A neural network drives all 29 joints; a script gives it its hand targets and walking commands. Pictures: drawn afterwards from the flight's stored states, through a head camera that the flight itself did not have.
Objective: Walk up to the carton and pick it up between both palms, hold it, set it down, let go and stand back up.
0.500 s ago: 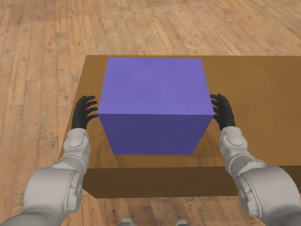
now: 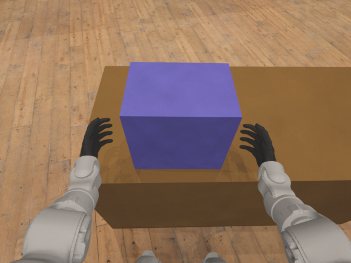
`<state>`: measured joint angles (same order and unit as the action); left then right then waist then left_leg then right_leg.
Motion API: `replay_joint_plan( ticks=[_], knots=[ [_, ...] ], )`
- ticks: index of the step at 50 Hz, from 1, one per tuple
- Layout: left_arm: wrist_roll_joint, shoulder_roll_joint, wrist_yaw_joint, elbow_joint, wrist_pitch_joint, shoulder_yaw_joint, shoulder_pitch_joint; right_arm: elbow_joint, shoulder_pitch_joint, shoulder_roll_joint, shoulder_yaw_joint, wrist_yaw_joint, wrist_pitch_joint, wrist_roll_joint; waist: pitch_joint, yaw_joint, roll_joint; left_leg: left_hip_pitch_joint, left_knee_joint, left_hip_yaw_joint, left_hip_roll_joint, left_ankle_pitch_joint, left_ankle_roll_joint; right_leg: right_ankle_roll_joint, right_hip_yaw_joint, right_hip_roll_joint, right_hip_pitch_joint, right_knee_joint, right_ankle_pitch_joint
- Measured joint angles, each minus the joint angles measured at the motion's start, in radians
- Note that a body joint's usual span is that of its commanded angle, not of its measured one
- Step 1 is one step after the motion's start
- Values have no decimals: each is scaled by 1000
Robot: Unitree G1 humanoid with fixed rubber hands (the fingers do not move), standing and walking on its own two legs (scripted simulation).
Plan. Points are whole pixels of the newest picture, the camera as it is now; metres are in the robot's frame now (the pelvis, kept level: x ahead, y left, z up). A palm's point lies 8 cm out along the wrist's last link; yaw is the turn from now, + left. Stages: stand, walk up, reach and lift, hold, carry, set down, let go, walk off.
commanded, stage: set down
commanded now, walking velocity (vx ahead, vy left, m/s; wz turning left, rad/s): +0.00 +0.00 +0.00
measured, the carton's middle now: (178, 119) +0.52 +0.02 -0.01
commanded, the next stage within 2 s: none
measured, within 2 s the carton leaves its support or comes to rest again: neither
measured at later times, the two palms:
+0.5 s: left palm (85, 166) +0.35 +0.23 +0.02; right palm (279, 173) +0.34 -0.21 +0.02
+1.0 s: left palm (64, 202) +0.26 +0.25 +0.02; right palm (294, 208) +0.26 -0.21 +0.03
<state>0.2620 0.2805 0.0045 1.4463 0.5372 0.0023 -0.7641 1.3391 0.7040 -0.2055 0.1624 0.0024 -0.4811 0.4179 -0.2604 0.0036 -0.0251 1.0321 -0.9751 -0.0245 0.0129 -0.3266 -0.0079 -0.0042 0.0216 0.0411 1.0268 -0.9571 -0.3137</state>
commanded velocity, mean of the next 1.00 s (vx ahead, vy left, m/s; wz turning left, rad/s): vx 0.00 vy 0.00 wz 0.00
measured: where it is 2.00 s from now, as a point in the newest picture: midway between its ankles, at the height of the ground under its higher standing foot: outside the picture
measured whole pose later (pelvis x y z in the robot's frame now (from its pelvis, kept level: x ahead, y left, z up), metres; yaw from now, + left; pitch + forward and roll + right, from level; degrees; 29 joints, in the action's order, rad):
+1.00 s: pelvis +0.04 +0.00 +0.06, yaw +0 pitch +6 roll -1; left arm 0.22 0.27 0.03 0.76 0.47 0.01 0.02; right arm 0.90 0.01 -0.21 0.12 0.08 -0.61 0.36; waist -0.09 0.00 -0.02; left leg 0.47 -0.62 -0.03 0.00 -0.26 0.00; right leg -0.01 0.02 0.04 0.46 -0.58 -0.25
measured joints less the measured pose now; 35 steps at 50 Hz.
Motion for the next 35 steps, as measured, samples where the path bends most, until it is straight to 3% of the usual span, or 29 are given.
replay_joint_plan(
  ticks=[7, 12, 19, 22, 35],
  knots=[
    [0, -6, 0, -54, -29, -1, 56, -54, -57, 0, 0, -3, 10, -2, 0, 0, 0, -4, 17, 0, -1, 2, 0, 0, 0, 0, -2, 14, 0],
    [0, -19, -7, -211, -30, -1, 176, -152, -153, 0, 9, -14, -45, -3, 3, 0, 0, -49, 65, -1, -2, 6, 0, 0, 0, 0, -47, 60, 3],
    [0, -30, -25, -326, -63, -1, 335, -156, -283, 0, 11, -28, -105, -22, 9, 0, 0, -187, 153, -4, -5, 6, -1, -1, 0, 0, -188, 154, 6],
    [-6, -32, -26, -425, -62, -1, 423, -179, -347, 0, 11, -20, -148, -22, 14, 0, 0, -249, 190, -5, -6, 9, -1, -1, 0, 0, -252, 196, 10],
    [-39, -28, -31, -598, -51, 11, 710, -246, -586, 0, 11, 32, -225, -17, 114, 0, 0, -463, 300, -7, -9, 41, 7, -1, 0, 0, -482, 338, 58]
  ],
)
